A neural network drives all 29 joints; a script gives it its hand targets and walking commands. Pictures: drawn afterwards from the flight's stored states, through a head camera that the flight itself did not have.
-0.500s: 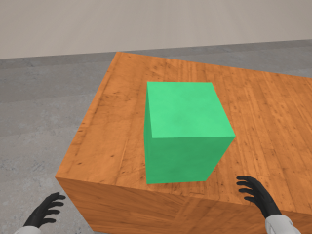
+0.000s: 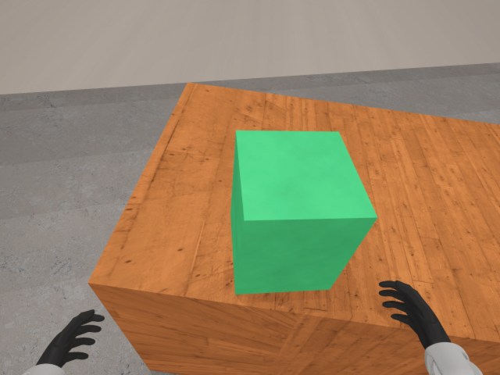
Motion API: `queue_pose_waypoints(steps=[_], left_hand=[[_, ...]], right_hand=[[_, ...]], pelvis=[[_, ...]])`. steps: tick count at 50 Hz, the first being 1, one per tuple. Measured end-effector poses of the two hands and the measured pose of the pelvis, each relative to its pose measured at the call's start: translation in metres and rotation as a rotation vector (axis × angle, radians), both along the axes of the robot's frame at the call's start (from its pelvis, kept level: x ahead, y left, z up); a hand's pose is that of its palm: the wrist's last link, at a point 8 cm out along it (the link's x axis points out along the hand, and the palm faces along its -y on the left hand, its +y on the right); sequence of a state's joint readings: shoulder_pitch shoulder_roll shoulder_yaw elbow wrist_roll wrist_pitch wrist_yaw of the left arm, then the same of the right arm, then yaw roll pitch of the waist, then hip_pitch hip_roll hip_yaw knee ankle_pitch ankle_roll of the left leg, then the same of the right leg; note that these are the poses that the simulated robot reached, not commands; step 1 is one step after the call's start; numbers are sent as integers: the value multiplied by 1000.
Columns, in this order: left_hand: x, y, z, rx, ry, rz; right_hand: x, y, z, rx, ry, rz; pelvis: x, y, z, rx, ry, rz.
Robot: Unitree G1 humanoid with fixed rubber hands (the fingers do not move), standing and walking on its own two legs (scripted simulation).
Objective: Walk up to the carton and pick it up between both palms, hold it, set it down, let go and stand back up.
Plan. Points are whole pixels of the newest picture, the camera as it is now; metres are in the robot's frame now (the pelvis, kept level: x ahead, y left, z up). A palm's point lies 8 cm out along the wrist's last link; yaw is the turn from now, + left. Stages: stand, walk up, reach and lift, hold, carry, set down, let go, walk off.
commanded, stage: stand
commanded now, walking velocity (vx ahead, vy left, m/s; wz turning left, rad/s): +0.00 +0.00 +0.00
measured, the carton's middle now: (285, 215) +0.37 -0.04 +0.04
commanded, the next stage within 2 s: none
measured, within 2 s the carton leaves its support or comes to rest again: neither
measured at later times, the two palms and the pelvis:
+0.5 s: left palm (50, 369) +0.15 +0.30 -0.07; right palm (428, 332) +0.20 -0.26 +0.00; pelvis +0.00 +0.00 +0.00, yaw +0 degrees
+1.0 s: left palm out of the picture +0.14 +0.31 -0.07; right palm (428, 333) +0.20 -0.26 +0.00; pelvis -0.01 +0.00 +0.00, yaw +0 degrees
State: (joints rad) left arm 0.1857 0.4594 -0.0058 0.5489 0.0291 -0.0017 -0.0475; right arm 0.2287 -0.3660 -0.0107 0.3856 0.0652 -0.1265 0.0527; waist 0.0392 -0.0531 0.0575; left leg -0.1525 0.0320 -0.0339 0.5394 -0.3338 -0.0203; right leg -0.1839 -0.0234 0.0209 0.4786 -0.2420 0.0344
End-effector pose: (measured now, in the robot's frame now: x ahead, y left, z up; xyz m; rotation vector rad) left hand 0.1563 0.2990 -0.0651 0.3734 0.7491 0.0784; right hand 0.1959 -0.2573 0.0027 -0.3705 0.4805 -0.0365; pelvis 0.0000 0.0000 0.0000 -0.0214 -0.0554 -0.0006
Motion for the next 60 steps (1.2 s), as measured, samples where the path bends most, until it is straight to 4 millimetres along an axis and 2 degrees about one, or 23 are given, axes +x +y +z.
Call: queue_pose_waypoints(steps=[60], left_hand=[[-20, 5, -1, 21, 40, 15]], right_hand=[[0, -1, -1, 9, -19, -8]], pelvis=[[-11, 0, 0, 3, -15, 0]])
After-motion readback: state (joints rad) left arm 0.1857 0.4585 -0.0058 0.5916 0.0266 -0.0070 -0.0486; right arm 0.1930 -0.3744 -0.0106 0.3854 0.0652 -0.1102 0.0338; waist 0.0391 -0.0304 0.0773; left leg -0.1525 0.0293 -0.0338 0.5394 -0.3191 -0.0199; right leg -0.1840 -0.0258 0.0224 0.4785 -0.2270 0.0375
